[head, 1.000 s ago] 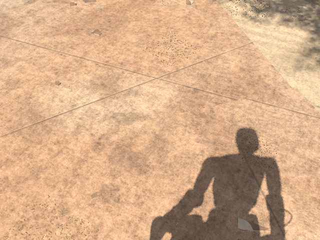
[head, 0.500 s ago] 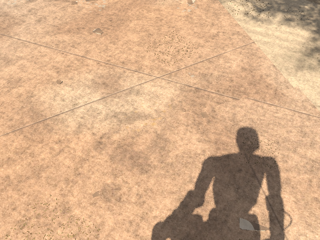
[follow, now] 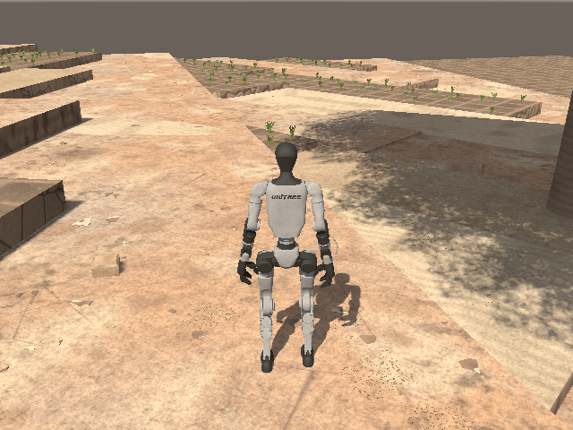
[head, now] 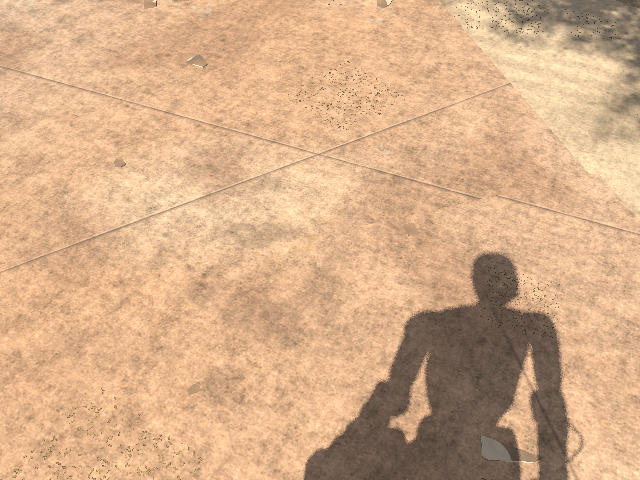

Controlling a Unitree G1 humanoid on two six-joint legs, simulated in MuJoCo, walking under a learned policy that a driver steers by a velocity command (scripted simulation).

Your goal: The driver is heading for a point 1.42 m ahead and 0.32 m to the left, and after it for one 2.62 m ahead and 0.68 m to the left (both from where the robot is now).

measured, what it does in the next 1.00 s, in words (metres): walks ahead: left foot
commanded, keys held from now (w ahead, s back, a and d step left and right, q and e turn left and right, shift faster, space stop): no key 0.22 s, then w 0.34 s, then w+q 0.44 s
